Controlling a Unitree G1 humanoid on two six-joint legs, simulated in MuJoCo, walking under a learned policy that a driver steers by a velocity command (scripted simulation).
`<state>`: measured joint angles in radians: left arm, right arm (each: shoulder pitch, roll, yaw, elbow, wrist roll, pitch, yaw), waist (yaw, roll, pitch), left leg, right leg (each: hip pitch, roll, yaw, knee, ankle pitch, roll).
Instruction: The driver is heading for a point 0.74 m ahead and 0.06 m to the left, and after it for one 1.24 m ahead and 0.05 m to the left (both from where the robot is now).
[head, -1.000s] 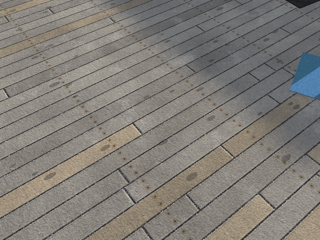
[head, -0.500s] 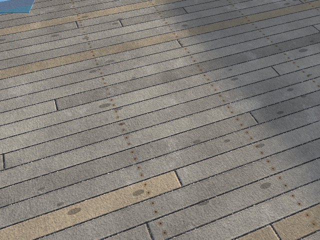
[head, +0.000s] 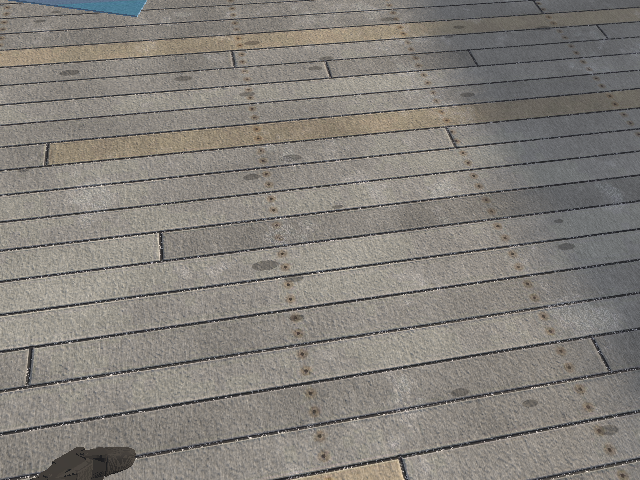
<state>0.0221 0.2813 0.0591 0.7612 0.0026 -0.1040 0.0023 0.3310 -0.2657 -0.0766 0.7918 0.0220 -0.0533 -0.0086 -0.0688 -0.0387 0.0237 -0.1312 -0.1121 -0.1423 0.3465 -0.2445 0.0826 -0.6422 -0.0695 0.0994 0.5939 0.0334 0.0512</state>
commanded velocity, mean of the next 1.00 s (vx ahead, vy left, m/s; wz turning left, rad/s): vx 0.50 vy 0.00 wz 0.34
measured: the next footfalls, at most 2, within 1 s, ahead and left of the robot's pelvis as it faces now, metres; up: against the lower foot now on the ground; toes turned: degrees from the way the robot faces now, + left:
right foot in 0.12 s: +0.26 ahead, -0.14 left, +0.00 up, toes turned +9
left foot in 0.66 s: +0.46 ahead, +0.20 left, +0.00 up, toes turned +24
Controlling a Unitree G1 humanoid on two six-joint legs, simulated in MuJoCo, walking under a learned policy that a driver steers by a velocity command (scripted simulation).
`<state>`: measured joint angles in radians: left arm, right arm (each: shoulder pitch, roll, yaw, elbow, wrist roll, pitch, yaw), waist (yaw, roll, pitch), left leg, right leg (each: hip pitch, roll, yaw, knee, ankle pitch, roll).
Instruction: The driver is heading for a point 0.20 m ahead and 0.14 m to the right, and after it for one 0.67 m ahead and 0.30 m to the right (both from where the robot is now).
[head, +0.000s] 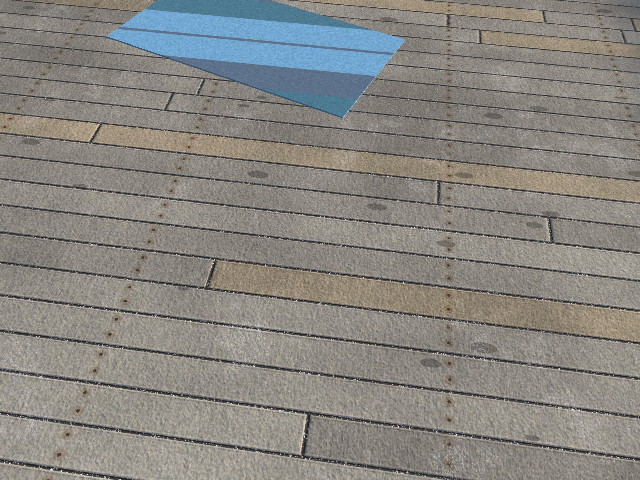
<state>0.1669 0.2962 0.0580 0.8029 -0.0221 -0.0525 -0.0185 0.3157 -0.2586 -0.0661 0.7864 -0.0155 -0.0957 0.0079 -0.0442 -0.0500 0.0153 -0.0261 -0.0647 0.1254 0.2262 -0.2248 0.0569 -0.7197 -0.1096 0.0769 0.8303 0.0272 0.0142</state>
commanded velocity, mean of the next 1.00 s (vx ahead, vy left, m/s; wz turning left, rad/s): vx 0.50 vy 0.00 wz -0.54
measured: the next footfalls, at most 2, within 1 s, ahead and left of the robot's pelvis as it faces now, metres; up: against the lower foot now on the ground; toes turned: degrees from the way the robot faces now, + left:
right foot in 0.20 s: +0.29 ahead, -0.14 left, +0.00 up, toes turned -10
left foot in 0.68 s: +0.60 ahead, +0.00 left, +0.00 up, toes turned -27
